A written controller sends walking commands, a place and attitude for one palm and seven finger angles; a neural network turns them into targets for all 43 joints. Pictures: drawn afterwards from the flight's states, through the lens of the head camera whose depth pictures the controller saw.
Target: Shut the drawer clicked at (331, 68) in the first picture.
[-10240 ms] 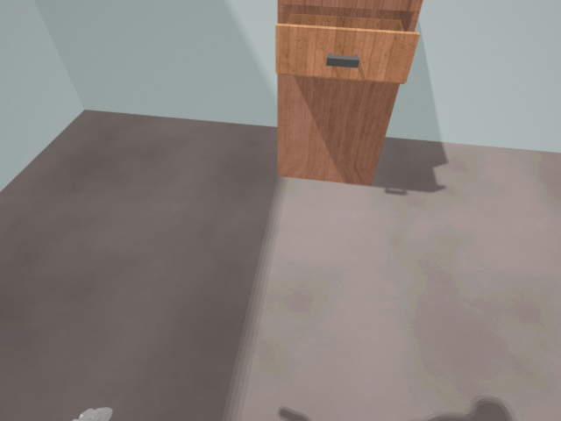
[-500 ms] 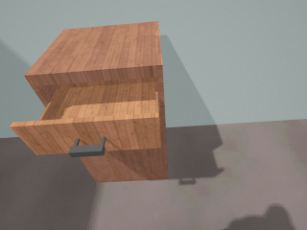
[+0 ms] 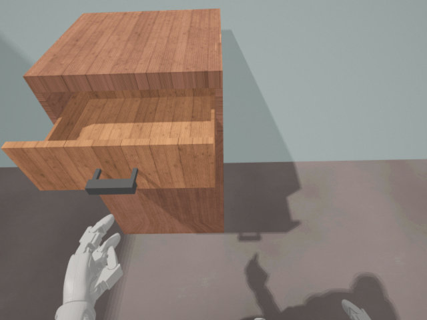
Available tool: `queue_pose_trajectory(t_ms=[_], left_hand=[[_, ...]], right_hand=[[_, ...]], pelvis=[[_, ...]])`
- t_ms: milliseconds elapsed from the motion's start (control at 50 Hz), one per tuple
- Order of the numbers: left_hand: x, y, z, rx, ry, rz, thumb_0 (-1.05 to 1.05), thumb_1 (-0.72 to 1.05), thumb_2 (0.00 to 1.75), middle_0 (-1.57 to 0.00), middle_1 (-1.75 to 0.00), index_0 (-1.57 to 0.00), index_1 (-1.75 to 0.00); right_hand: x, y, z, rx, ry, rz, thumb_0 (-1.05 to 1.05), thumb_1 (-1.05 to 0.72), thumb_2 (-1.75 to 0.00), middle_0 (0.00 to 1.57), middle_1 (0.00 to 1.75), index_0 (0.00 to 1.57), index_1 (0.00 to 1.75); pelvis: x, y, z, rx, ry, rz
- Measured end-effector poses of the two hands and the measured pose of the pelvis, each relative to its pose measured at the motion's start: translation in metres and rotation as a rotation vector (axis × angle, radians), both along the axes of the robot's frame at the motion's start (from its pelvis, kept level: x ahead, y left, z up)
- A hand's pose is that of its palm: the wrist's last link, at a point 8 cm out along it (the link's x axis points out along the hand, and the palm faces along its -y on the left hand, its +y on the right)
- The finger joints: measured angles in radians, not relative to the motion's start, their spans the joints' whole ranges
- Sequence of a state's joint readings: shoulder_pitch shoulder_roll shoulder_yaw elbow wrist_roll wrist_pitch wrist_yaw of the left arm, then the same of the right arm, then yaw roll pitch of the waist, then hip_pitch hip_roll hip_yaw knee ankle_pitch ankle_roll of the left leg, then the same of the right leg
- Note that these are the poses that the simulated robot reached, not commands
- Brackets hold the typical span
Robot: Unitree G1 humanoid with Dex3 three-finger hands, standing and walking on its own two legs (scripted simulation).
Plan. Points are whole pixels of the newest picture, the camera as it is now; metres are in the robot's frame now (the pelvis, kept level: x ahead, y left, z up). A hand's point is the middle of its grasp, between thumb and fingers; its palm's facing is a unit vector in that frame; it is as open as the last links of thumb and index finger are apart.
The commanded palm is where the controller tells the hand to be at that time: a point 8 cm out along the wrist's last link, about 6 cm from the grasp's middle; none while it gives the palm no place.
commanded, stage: raise the hand and make a fist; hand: left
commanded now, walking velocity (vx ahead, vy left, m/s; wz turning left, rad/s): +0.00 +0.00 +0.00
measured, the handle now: (114, 179) +0.42 +0.24 +0.01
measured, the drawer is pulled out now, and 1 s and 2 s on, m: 0.21 0.21 0.21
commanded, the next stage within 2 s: bring the fist close to the handle in 1.70 s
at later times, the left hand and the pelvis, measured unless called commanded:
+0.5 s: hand (112, 275) +0.20 +0.18 +0.02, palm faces -0.07 -1.00 -0.06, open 4.5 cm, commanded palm +0.17 +0.24 +0.03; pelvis -0.03 +0.04 -0.06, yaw +6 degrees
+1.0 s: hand (98, 245) +0.23 +0.20 +0.08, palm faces +0.05 -1.00 -0.08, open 3.1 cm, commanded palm +0.19 +0.25 +0.08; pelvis +0.04 +0.04 -0.03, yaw +6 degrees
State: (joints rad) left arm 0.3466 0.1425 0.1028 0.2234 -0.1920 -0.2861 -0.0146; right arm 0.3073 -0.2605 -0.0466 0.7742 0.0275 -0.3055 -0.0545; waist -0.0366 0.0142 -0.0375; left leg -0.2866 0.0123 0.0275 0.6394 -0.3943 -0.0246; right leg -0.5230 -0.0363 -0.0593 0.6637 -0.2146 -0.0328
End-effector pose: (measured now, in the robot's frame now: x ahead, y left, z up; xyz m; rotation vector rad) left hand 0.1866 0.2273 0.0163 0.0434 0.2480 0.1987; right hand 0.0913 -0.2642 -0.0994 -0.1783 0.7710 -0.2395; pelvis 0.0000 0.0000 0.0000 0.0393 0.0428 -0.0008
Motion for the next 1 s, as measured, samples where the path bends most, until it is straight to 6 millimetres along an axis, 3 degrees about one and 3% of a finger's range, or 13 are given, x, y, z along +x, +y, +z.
queue_pose_trajectory(t_ms=[40,80,160,220,280,340,420,500,600,680,840,1000], left_hand=[[0.006,0.001,0.018,-0.002,-0.2,-0.068,0.01,0.91,0.9,-0.29,-0.39,-0.29,-0.4],[0.001,0.003,0.023,0.007,-0.342,-0.143,0.01,0.91,0.9,-0.33,-0.43,-0.32,-0.44],[-0.023,0.01,-0.006,-0.045,-0.298,-0.208,0.01,0.91,0.9,-0.4,-0.51,-0.39,-0.51],[-0.043,0.017,-0.031,-0.082,-0.188,-0.173,0.01,0.9,0.9,-0.46,-0.57,-0.45,-0.58],[-0.057,0.023,-0.035,-0.062,-0.186,-0.125,0.02,0.9,0.9,-0.52,-0.63,-0.51,-0.64],[-0.054,0.023,-0.019,-0.02,-0.271,-0.131,0.02,0.9,0.9,-0.57,-0.7,-0.56,-0.7],[-0.03,0.016,-0.002,0.008,-0.327,-0.208,0.02,0.9,0.9,-0.65,-0.78,-0.64,-0.79],[-0.002,0.011,0.005,0.011,-0.256,-0.278,0.02,0.9,0.9,-0.73,-0.87,-0.73,-0.88],[0.012,0.016,0.019,-0.014,-0.218,-0.237,0.02,0.9,0.9,-0.83,-0.98,-0.83,-0.99],[0.009,0.019,0.031,-0.004,-0.239,-0.198,0.02,0.9,0.9,-0.91,-1.06,-0.9,-1.07],[0.01,0.016,0.036,0.015,-0.228,-0.192,0.02,0.9,0.9,-1.07,-1.24,-1.06,-1.25],[0.02,0.021,0.064,0.044,-0.269,-0.162,0.02,0.9,0.9,-1.23,-1.41,-1.22,-1.42]], right_hand=[[0.032,-0.008,0.017,-0.038,-0.141,0.046,0.01,-0.91,-0.9,0.2,0.3,0.2,0.3],[0.06,-0.012,0.032,-0.074,-0.262,0.098,0.01,-0.91,-0.9,0.19,0.3,0.19,0.3],[0.104,-0.004,0.055,-0.113,-0.418,0.174,0.01,-0.91,-0.9,0.19,0.3,0.19,0.3],[0.12,0.017,0.062,-0.125,-0.474,0.231,0.01,-0.91,-0.9,0.19,0.3,0.19,0.3],[0.123,0.046,0.055,-0.108,-0.475,0.293,0.01,-0.91,-0.9,0.19,0.3,0.19,0.3],[0.114,0.079,0.034,-0.061,-0.419,0.357,0.01,-0.91,-0.9,0.19,0.3,0.19,0.3],[0.089,0.116,0.001,0.034,-0.296,0.404,0.01,-0.91,-0.9,0.2,0.3,0.2,0.3],[0.061,0.136,-0.018,0.108,-0.187,0.376,0.01,-0.9,-0.9,0.2,0.3,0.2,0.3],[0.043,0.132,-0.018,0.119,-0.122,0.308,0.02,-0.9,-0.9,0.21,0.3,0.21,0.3],[0.05,0.113,-0.011,0.068,-0.112,0.288,0.02,-0.9,-0.9,0.21,0.3,0.2,0.3],[0.101,0.083,0.011,-0.038,-0.176,0.286,0.02,-0.9,-0.9,0.2,0.3,0.2,0.3],[0.147,0.095,0.029,0.009,-0.271,0.3,0.01,-0.91,-0.9,0.2,0.3,0.2,0.3]], pelvis=[[-0.007,0.0,-0.01,0.006,0.038,-0.002],[-0.014,0.001,-0.023,0.01,0.066,-0.002],[-0.025,0.006,-0.043,0.009,0.084,0.008],[-0.031,0.012,-0.051,-0.007,0.098,0.034],[-0.035,0.017,-0.056,-0.028,0.099,0.068],[-0.036,0.022,-0.061,-0.046,0.088,0.104],[-0.036,0.031,-0.062,-0.059,0.081,0.127],[-0.031,0.039,-0.055,-0.054,0.083,0.116],[-0.017,0.047,-0.044,-0.042,0.092,0.091],[-0.005,0.049,-0.04,-0.045,0.102,0.088],[0.017,0.047,-0.037,-0.06,0.111,0.103],[0.039,0.04,-0.028,-0.067,0.098,0.112]])
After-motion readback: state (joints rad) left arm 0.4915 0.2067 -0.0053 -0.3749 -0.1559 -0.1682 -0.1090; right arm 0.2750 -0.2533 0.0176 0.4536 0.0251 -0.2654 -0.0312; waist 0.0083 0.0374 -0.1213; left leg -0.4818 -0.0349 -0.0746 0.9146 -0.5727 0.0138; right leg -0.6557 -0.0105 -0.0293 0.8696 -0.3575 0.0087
